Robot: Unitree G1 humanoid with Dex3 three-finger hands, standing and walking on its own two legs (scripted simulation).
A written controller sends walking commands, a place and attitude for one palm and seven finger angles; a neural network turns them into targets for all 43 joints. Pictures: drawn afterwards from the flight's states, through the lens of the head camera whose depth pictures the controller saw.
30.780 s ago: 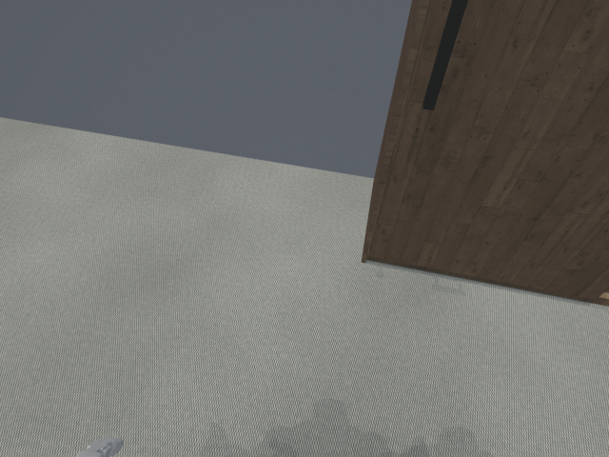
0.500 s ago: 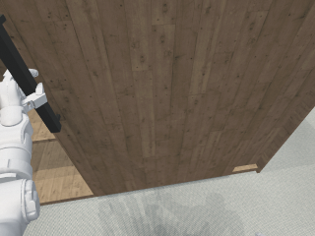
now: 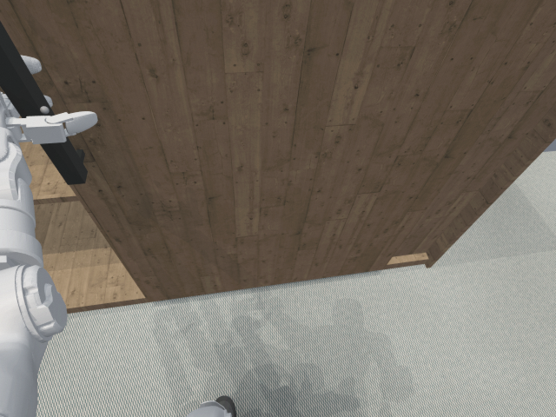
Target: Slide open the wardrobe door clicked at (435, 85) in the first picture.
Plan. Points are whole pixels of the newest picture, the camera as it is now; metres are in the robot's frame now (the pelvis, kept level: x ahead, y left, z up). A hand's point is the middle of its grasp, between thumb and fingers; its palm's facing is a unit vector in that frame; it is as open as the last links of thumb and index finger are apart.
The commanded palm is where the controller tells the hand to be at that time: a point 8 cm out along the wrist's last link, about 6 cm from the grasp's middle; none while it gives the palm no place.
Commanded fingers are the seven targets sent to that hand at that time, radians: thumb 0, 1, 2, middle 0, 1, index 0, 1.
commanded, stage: loosen the grip on the handle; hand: left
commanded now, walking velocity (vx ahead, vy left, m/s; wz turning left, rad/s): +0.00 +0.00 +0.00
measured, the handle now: (30, 85) +0.53 +0.33 +0.17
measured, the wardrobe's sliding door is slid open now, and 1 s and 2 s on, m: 0.65 0.65 0.65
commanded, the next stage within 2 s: slip the hand off the handle in 0.26 s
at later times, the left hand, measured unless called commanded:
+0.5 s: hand (13, 106) +0.47 +0.33 +0.18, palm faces +0.45 -0.87 -0.20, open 14.6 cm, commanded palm +0.44 +0.36 +0.17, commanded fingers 0.00 -0.55 0.20 -0.25 -1.15 -0.25 -1.15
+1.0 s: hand out of the picture +0.46 +0.39 +0.17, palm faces +0.44 -0.87 -0.22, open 14.7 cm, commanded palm +0.43 +0.41 +0.17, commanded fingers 0.00 -0.55 0.20 -0.25 -1.15 -0.25 -1.15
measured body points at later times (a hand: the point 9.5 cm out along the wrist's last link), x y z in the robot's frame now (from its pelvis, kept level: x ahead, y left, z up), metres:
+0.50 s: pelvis -0.01 +0.03 +0.00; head +0.04 +0.04 +0.44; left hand +0.45 +0.37 +0.19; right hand +0.02 -0.24 -0.12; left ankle +0.11 +0.10 -0.72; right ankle -0.07 -0.07 -0.72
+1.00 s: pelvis -0.02 +0.04 -0.01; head +0.05 +0.07 +0.43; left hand +0.43 +0.43 +0.19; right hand +0.00 -0.25 -0.10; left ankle +0.11 +0.10 -0.72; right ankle -0.07 -0.07 -0.72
